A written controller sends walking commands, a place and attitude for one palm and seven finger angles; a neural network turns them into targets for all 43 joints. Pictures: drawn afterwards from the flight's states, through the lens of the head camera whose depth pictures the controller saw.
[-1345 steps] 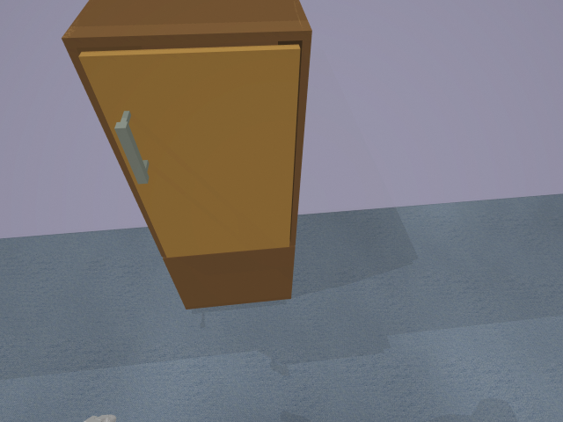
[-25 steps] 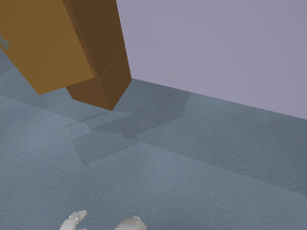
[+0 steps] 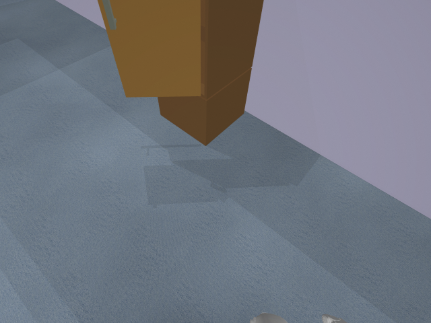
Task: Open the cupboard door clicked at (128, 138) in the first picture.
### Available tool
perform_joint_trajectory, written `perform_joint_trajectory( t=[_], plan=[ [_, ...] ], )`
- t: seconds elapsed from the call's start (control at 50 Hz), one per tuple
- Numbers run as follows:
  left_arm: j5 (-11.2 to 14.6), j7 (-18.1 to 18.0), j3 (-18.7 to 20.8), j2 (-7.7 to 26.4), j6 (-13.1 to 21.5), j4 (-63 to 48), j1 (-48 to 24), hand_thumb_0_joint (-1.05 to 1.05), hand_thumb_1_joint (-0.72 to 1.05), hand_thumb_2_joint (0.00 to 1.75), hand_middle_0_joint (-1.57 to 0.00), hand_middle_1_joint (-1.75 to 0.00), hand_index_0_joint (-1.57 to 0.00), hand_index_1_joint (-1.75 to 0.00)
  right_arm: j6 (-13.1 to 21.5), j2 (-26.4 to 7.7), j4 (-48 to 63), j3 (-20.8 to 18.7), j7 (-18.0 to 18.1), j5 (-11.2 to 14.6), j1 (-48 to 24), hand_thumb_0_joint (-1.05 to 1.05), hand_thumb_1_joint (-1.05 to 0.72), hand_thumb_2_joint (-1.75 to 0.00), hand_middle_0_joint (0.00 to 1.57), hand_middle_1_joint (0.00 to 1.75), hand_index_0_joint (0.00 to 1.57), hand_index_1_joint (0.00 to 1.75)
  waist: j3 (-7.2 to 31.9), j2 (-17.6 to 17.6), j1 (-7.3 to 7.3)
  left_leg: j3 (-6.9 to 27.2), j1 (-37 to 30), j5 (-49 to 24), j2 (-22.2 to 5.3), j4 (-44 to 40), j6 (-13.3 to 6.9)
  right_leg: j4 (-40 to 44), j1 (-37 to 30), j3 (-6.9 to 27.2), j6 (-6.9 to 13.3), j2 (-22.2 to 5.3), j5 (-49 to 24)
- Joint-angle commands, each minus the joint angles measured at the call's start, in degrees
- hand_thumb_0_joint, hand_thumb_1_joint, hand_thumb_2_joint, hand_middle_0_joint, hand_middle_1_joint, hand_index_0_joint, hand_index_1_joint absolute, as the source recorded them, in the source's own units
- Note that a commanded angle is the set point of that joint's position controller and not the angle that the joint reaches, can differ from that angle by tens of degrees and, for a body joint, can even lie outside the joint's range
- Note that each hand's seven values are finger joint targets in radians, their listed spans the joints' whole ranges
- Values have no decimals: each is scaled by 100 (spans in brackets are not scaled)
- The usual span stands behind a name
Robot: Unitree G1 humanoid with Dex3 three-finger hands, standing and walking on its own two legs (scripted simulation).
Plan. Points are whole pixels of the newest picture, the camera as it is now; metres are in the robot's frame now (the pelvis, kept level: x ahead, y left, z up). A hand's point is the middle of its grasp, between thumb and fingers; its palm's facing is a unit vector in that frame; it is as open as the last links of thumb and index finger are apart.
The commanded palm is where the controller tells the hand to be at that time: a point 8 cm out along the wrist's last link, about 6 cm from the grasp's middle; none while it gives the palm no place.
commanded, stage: turn to face it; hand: left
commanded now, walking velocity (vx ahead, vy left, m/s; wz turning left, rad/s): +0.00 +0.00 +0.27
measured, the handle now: (109, 6) +1.04 +0.46 +0.05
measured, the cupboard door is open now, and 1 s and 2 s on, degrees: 45 45 45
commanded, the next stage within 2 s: take the last steps up to it in 0.18 s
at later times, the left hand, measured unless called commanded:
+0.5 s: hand out of the picture -0.02 +0.15 -0.16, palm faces +0.27 -0.94 -0.21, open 7.3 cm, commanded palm none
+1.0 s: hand (116, 290) +0.19 +0.23 -0.16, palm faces +0.19 -0.96 -0.19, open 7.4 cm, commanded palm none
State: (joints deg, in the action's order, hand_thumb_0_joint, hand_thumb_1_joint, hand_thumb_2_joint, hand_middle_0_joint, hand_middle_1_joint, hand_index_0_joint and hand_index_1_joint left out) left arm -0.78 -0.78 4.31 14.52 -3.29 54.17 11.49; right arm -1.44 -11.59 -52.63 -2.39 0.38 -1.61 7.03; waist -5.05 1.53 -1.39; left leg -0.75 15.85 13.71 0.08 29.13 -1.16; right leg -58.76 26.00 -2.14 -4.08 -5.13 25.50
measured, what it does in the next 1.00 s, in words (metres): walks ahead: right foot, then left foot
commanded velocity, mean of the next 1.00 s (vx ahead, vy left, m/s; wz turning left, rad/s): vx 0.22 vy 0.06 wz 0.12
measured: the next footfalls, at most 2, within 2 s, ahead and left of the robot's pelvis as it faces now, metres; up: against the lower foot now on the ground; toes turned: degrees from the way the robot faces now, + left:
right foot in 0.16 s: +0.04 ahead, -0.14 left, +0.00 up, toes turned -1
left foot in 0.60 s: +0.04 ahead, +0.12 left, +0.00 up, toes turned +17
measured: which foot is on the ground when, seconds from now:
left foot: down 0.00-0.16, up 0.18-0.58, down 0.60-1.00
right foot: up 0.00-0.14, down 0.16-0.60, up 0.62-1.00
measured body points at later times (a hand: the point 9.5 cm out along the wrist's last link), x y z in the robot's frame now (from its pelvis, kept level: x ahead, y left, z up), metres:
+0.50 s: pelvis +0.01 -0.03 +0.01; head +0.03 -0.02 +0.46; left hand -0.03 +0.20 -0.15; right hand +0.11 -0.26 -0.14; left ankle -0.03 +0.10 -0.70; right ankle +0.00 -0.14 -0.74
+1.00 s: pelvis +0.12 +0.03 +0.00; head +0.15 +0.02 +0.45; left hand +0.18 +0.28 -0.14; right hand +0.08 -0.19 -0.16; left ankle +0.00 +0.11 -0.74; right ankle +0.23 -0.05 -0.72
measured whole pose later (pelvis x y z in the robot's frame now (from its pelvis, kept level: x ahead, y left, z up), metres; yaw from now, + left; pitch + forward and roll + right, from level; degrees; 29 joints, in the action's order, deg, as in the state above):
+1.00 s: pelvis +0.12 +0.03 +0.00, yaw +11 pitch -1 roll +2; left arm -1.1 1.2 2.8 9.7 0.2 57.5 7.1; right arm 2.3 -8.1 -65.1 -1.5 0.9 -1.9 24.2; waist -3.4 0.1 1.5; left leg -6.8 -1.5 20.7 1.3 20.0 -1.2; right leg -38.7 25.2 -6.3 0.4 -4.4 13.7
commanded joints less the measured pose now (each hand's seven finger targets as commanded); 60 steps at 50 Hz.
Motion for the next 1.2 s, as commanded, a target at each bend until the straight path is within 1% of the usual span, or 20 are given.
perform_joint_trajectory(
  t=[0.0, 0.1, 0.14, 0.16, 0.26, 0.44, 0.54, 0.56, 0.58, 0.6, 0.66, 0.78, 0.9, 0.96, 0.98, 1.0, 1.02, 1.04, 1.08, 1.18],
  plan=[
    [-9, 28, -2, 196, 157, -440, 41, 0, 90, 90, -20, -30, -20, -30, 52, -1149, 213, -274, 53, -5, 252, 0, -90, -90, 20, 30, 20, 30, 681, -1011, 230, 1206, -452, -1705, -1323, -943, -856, 1000, -368, -88, 8, 157, 76],
    [-4, -26, 31, 318, 309, -196, 746, 0, 90, 90, -20, -30, -20, -30, 1, -937, 200, -266, 15, 70, 26, 0, -90, -90, 20, 30, 20, 30, 686, -625, -98, 1111, 493, -601, -814, -241, -367, 3410, -2054, -102, 123, 187, -1239],
    [-106, -74, 145, 1091, 384, -250, 758, 0, 90, 90, -20, -30, -20, -30, -12, -447, 375, -192, -51, 120, 16, 0, -90, -90, 20, 30, 20, 30, 518, 1465, -148, 95, 1444, 1851, 328, 1949, 234, 4490, -2085, 2080, 1093, -1987, -1621],
    [-71, -96, 103, 949, 422, -286, 687, 0, 90, 90, -20, -30, -20, -30, -85, -620, 330, -252, -37, 71, -121, 0, -90, -90, 20, 30, 20, 30, 457, 1469, -171, 468, 1470, 2008, 113, 2890, 199, 4511, -1620, 2135, 1328, -2045, -1937],
    [-57, -105, -5, 463, 457, -316, 192, 0, 90, 90, -20, -30, -20, -30, -143, -388, -113, -222, -99, 92, 178, 0, -90, -90, 20, 30, 20, 30, 324, 825, 145, 210, 1238, 992, -70, 3420, 356, 4141, -1551, 491, 1070, -1176, -2799],
    [-112, -15, 182, 696, 582, 298, 1110, 0, 90, 90, -20, -30, -20, -30, 53, -271, -19, -142, -210, 65, -350, 0, -90, -90, 20, 30, 20, 30, 215, 753, -364, -239, 1381, 1252, -243, 1524, 323, 4520, -2505, 830, 1284, -1811, -1175],
    [-68, 48, 174, 660, 526, 349, 630, 0, 90, 90, -20, -30, -20, -30, 200, -301, -322, -123, -176, 59, 672, 0, -90, -90, 20, 30, 20, 30, 319, 380, 227, -723, -1036, 327, 57, -527, 172, 3768, -954, -59, 775, -1248, -363],
    [-37, 89, 126, 409, 491, 254, 532, 0, 90, 90, -20, -30, -20, -30, 238, -706, -461, -216, -109, 33, 1232, 0, -90, -90, 20, 30, 20, 30, 527, -592, 498, 138, -2006, 776, -553, -884, -94, 2725, -51, -493, 507, -782, -31],
    [-20, 142, 35, 58, 487, 41, 339, 0, 90, 90, -20, -30, -20, -30, 224, -1235, -541, -367, -53, -26, 1805, 0, -90, -90, 20, 30, 20, 30, 578, -2068, 732, 1968, -2459, 1292, -1848, -1452, -647, 1043, 1043, -1030, 223, -28, 792],
    [-72, 118, -34, 6, 491, -189, -207, 0, 90, 90, -20, -30, -20, -30, 207, -1345, -635, -347, 27, -41, 2198, 0, -90, -90, 20, 30, 20, 30, 337, -1617, 925, 2510, -2042, 1343, -2280, -1831, -1124, 74, 1491, -480, 342, -1, 952],
    [-91, 170, -29, 7, 472, 61, -150, 0, 90, 90, -20, -30, -20, -30, 326, -720, -431, -139, 92, -5, 1381, 0, -90, -90, 20, 30, 20, 30, -199, -1079, 397, 1695, -993, 1135, -1782, -2048, -1014, -707, 1402, 58, 433, -322, -270],
    [-67, 193, -114, -132, 459, 211, -18, 0, 90, 90, -20, -30, -20, -30, 531, -516, -708, -65, 96, 42, 1624, 0, -90, -90, 20, 30, 20, 30, 71, -614, 196, 439, -1390, -1577, -1392, -1874, -954, 430, 876, -171, 302, -208, -1038],
    [-44, 219, -114, -198, 463, -51, -657, 0, 90, 90, -20, -30, -20, -30, 499, -525, -1006, -54, 86, -5, 1884, 0, -90, -90, 20, 30, 20, 30, -269, -760, 270, 261, -1043, -1379, -1467, -1747, -908, 1754, 154, -380, 399, 3, -1187],
    [-55, 222, -42, -117, 497, 15, -262, 0, 90, 90, -20, -30, -20, -30, 479, -538, -1100, -38, 102, -11, 1842, 0, -90, -90, 20, 30, 20, 30, -184, -496, 6, 153, -678, -1434, -1306, -1084, -738, 2403, -991, -548, 510, 249, -1270],
    [-65, 198, 19, 71, 561, 226, 430, 0, 90, 90, -20, -30, -20, -30, 488, -512, -1101, -39, 94, 30, 1778, 0, -90, -90, 20, 30, 20, 30, 127, -131, -326, -2, -341, -1672, -1029, -143, -572, 2822, -2037, -426, 601, 282, -1377],
    [-100, 145, 140, 484, 639, 481, 1358, 0, 90, 90, -20, -30, -20, -30, 524, -349, -1036, -29, 59, 97, 1755, 0, -90, -90, 20, 30, 20, 30, 660, 616, -680, -453, 666, -945, -507, 1370, -281, 3205, -3477, 758, 957, -663, -1080],
    [-51, 90, 247, 982, 644, 671, 1999, 0, 90, 90, -20, -30, -20, -30, 541, -174, -839, -22, 43, 132, 1788, 0, -90, -90, 20, 30, 20, 30, 1103, 1695, -730, -632, 1815, 1864, 196, 3231, -37, 4115, -4218, 2973, 1618, -2124, -1435],
    [21, 47, 227, 883, 652, 613, 1804, 0, 90, 90, -20, -30, -20, -30, 490, -338, -799, -71, 40, 116, 1456, 0, -90, -90, 20, 30, 20, 30, 912, 1280, -689, 22, 2063, 1866, -74, 4164, -37, 4518, -3619, 3318, 1788, -2276, -957],
    [25, -19, 93, 336, 653, 352, 798, 0, 90, 90, -20, -30, -20, -30, 430, -182, -785, -106, 5, 80, 1048, 0, -90, -90, 20, 30, 20, 30, 208, 278, -255, 318, 2053, 776, -604, 4201, 19, 4708, -2269, 2195, 1536, -1907, -598],
    [-55, 1, -6, -150, 826, 413, 560, 0, 90, 90, -20, -30, -20, -30, 220, 266, -971, -77, -93, 10, 1451, 0, -90, -90, 20, 30, 20, 30, 171, 445, 197, -147, 1239, 68, -707, 2692, 301, 5017, -1292, 459, 1207, -1180, -1537]
  ],
)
